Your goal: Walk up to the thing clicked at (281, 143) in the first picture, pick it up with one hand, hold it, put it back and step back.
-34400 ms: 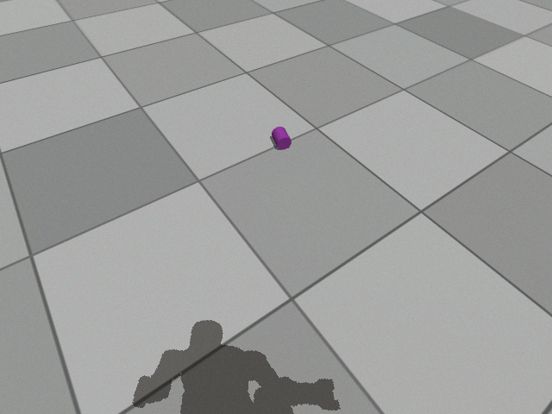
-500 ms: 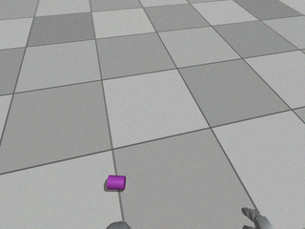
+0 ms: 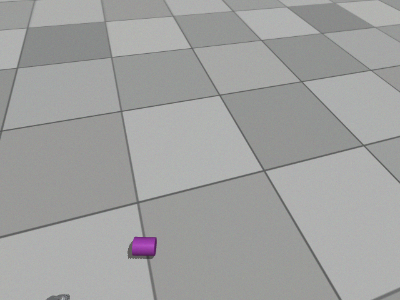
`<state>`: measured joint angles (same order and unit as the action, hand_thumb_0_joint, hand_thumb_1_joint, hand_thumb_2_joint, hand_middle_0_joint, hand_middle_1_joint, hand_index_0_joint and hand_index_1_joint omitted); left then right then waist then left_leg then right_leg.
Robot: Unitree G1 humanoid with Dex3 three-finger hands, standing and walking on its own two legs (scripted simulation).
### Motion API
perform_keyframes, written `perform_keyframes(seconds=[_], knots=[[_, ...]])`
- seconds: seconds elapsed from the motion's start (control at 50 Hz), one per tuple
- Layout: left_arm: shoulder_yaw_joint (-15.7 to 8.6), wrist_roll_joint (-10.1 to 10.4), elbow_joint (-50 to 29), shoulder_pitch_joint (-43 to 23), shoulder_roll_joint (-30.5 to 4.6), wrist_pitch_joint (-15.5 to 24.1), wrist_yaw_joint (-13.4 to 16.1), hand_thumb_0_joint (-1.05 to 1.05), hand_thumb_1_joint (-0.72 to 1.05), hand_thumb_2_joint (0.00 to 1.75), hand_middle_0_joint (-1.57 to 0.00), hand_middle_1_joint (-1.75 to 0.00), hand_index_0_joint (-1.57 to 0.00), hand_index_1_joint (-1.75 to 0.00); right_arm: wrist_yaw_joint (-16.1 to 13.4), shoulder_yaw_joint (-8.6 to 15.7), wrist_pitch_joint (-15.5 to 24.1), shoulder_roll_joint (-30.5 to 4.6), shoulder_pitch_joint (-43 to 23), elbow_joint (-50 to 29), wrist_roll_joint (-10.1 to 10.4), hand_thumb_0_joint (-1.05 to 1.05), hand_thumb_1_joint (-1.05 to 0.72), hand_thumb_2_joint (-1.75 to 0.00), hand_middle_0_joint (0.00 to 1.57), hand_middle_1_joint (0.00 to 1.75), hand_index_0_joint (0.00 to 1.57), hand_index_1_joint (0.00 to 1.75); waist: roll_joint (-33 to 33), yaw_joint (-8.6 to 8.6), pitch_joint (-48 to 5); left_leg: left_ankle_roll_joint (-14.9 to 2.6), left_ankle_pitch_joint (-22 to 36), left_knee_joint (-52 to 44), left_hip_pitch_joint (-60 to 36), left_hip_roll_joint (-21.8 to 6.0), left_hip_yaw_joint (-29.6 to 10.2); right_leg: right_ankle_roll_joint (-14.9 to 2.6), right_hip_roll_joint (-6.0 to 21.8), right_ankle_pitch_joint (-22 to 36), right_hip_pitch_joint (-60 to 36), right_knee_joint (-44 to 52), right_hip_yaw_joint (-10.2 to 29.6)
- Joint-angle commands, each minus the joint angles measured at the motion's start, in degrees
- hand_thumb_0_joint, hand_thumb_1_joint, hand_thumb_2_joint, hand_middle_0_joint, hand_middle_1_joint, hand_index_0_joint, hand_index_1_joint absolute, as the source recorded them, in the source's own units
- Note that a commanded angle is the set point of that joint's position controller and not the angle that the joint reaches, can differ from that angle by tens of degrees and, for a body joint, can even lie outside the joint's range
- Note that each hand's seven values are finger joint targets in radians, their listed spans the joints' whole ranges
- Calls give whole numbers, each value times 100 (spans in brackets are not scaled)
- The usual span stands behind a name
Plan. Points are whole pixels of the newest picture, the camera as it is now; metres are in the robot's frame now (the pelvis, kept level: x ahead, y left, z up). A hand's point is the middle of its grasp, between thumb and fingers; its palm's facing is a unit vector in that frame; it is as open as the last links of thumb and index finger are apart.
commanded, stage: walk up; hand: left
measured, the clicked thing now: (144, 246) +0.47 +0.22 -0.73
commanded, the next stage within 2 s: none
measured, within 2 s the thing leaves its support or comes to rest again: neither
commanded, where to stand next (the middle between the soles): +0.09 -0.02 m, yaw +2 degrees
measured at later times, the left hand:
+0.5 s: hand out of the picture +0.07 +0.26 -0.15, palm faces +0.00 -0.94 -0.35, open 7.4 cm
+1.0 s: hand out of the picture -0.04 +0.26 -0.15, palm faces +0.00 -0.88 -0.47, open 7.4 cm
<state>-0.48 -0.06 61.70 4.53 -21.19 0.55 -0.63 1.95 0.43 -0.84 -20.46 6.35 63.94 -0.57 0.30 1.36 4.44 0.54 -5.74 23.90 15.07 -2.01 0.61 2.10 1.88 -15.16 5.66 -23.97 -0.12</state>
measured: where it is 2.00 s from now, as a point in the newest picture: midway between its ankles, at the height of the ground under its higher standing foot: outside the picture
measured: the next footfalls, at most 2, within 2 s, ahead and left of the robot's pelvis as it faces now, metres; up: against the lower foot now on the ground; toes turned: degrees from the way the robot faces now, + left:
left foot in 1.20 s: -0.07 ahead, +0.14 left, +0.00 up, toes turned +6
right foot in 1.52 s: +0.08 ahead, -0.12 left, +0.00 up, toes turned +4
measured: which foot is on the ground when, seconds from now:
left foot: down 0.00-0.86, up 0.88-1.00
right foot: down 0.00-1.00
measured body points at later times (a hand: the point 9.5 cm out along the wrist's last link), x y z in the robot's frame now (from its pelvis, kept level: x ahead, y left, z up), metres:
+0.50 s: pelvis +0.01 +0.00 +0.00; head +0.02 +0.00 +0.45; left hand +0.07 +0.31 -0.13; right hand +0.11 -0.30 -0.13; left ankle +0.08 +0.12 -0.74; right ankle -0.02 -0.15 -0.74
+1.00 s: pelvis -0.07 -0.02 -0.02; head +0.00 -0.06 +0.42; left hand -0.04 +0.30 -0.12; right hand +0.08 -0.33 -0.16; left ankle -0.03 +0.13 -0.67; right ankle -0.07 -0.13 -0.74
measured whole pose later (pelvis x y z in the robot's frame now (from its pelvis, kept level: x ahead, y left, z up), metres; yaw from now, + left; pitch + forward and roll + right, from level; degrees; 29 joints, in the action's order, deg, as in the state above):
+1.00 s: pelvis -0.07 -0.02 -0.02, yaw +2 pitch -1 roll +2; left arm -3.8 -2.5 54.7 12.0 -20.1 -2.1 1.1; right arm 1.5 5.8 -6.3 -24.3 2.6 49.9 -1.4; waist -4.0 -0.9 9.8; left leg 0.5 -25.7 67.1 34.4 7.8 -9.7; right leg -1.0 2.4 -22.3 18.0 -41.5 -1.2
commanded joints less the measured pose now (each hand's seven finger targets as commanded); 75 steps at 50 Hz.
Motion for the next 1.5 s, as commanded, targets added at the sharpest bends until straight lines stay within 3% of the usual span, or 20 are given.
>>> perform_keyframes(seconds=[0.0, 0.32, 0.52, 0.54, 0.6, 0.76, 0.82, 0.84, 0.86, 0.92, 0.96, 1.1, 1.14, 1.18, 1.2, 1.22, 1.24, 1.26, 1.32, 1.48], knots=[[-235, -8, -212, -30, -1247, 91, 91, 0, 90, 90, -20, -30, -20, -30, -105, 270, 176, -1289, -445, -379, 14, 0, -90, -90, 20, 30, 20, 30, -398, -147, -553, -186, -987, -783, -285, -592, -848, -426, 398, 67, 224, 517, 304], [-245, -30, -72, -72, -1217, 161, 121, 0, 90, 90, -20, -30, -20, -30, -106, 283, 151, -1158, -498, -337, 43, 0, -90, -90, 20, 30, 20, 30, -71, -71, -678, -159, 441, -365, -869, -523, -627, -332, 550, 709, 446, 784, 315], [-235, -52, -8, 33, -1165, 144, 125, 0, 90, 90, -20, -30, -20, -30, -103, 288, 116, -1139, -596, -288, 36, 0, -90, -90, 20, 30, 20, 30, -90, -97, -491, -147, -110, -646, -725, -534, -773, -313, 505, 330, 436, 896, 258], [-388, 6, -136, 78, -1542, 71, 183, 0, 90, 90, -20, -30, -20, -30, -102, 449, 19, -1549, -633, -380, 24, 0, -90, -90, 20, 30, 20, 30, -185, -116, -22, -181, 1658, -45, -503, -494, -663, -332, 561, 1635, 756, 295, 264], [-421, 64, -339, 212, -1426, -5, 239, 0, 90, 90, -20, -30, -20, -30, -126, 489, -56, -1419, -454, -540, 111, 0, -90, -90, 20, 30, 20, 30, -104, -90, -672, -356, 2679, 310, -748, -510, -459, -350, 487, 2340, 461, -231, 45], [-544, 20, -575, 1225, -1171, -310, 206, 0, 90, 90, -20, -30, -20, -30, -78, 766, -332, -1724, -993, -1491, -105, 0, -90, -90, 20, 30, 20, 30, -1406, -283, -1198, -1301, -452, -624, 1091, -1389, -1665, -534, -282, -1645, 82, -2988, -176], [-679, -75, -536, 1972, -1432, -251, 233, 0, 90, 90, -20, -30, -20, -30, -102, 739, -447, -1414, -1498, -1867, -127, 0, -90, -90, 20, 30, 20, 30, -446, -881, -737, -691, -561, 1391, 1460, -494, -965, -934, 732, -1096, 554, -747, 947], [-806, -203, -815, 1410, -2058, -170, 265, 0, 90, 90, -20, -30, -20, -30, -123, 661, -461, -960, -1419, -1931, -73, 0, -90, -90, 20, 30, 20, 30, 1211, -742, -63, -134, -2105, 3033, 2073, 944, -585, -1249, 1996, 249, 1173, 679, 2896], [-825, -259, -1192, 645, -2218, -132, 308, 0, 90, 90, -20, -30, -20, -30, -197, 616, -478, -959, -921, -1864, -125, 0, -90, -90, 20, 30, 20, 30, 889, -414, 124, -13, -2802, 3854, 1983, 835, -1354, -1659, 2405, 1276, 1699, 598, 3000], [-816, -287, -1481, -89, -1936, -16, 376, 0, 90, 90, -20, -30, -20, -30, -125, 766, -489, -1211, 20, -1712, -61, 0, -90, -90, 20, 30, 20, 30, 528, 175, -202, -44, -2305, 5147, 1534, 846, -1480, -1563, 1854, 2249, 1864, 112, 1689], [-822, -272, -1501, 44, -1774, 53, 390, 0, 90, 90, -20, -30, -20, -30, -63, 820, -427, -1438, 270, -1680, -17, 0, -90, -90, 20, 30, 20, 30, 679, 129, -537, 120, -1738, 5139, 1592, 776, -1295, -1296, 1348, 1680, 1008, -205, 1168], [-899, -299, -1441, 1490, -1749, 180, 201, 0, 90, 90, -20, -30, -20, -30, 21, 602, -4, -1337, -525, -1909, -132, 0, -90, -90, 20, 30, 20, 30, 1486, -860, -504, 71, -2689, 1854, 1996, 317, -330, -1486, 1448, -905, -1139, -12, 1374], [-899, -251, -1484, 1492, -1847, 115, 94, 0, 90, 90, -20, -30, -20, -30, 18, 602, 139, -1288, -241, -1757, -134, 0, -90, -90, 20, 30, 20, 30, 1491, -703, -184, -35, -2825, 740, 1026, 367, -29, -1388, 1284, -175, -370, -275, 1016], [-791, -184, -1602, 1128, -1687, 42, 28, 0, 90, 90, -20, -30, -20, -30, -33, 660, 245, -1167, 686, -1358, -141, 0, -90, -90, 20, 30, 20, 30, 940, -114, -393, -117, -1175, -372, -719, 639, 494, -985, 840, 404, 573, -1239, 205], [-659, -178, -1733, 1050, -1256, 24, 32, 0, 90, 90, -20, -30, -20, -30, -80, 787, 290, -1443, 1282, -1180, -144, 0, -90, -90, 20, 30, 20, 30, -117, 183, -706, -280, -1082, -331, -1938, 154, -340, -710, 588, -38, 1686, -2498, -98], [-506, -119, -1982, 903, -702, 29, 23, 0, 90, 90, -20, -30, -20, -30, -141, 877, 329, -2016, 1496, -1251, -228, 0, -90, -90, 20, 30, 20, 30, -1598, 304, -539, -786, -1880, -899, -2333, -1332, -2968, -327, -236, -2000, 3504, -3800, -292], [-668, -179, -1936, 338, -1327, 14, 96, 0, 90, 90, -20, -30, -20, -30, -152, 902, 325, -2368, 1428, -1331, -132, 0, -90, -90, 20, 30, 20, 30, -903, 515, -113, -1530, -2963, -1182, -1174, -2102, -3939, -375, -44, -1950, 3484, -3730, 565], [-673, -161, -1951, 231, -1533, 51, 94, 0, 90, 90, -20, -30, -20, -30, -159, 915, 332, -2345, 1067, -1419, -61, 0, -90, -90, 20, 30, 20, 30, -829, 327, 459, -1819, -2958, -1377, -483, -2321, -3839, -434, 214, -1698, 3264, -3877, 731], [-627, -54, -1504, 1208, -1389, 158, -6, 0, 90, 90, -20, -30, -20, -30, -184, 648, 408, -1602, 353, -1720, -82, 0, -90, -90, 20, 30, 20, 30, -862, -168, 496, -1273, -559, -568, -883, -1198, -1471, -375, 219, -1057, 2896, -3047, 567], [-569, -43, -1118, 1439, -1178, 234, 89, 0, 90, 90, -20, -30, -20, -30, -221, 487, 141, -1348, 61, -1881, 111, 0, -90, -90, 20, 30, 20, 30, -968, -338, -219, -704, 1230, 1321, 257, -572, -202, -322, -295, 1052, 183, -540, -350]])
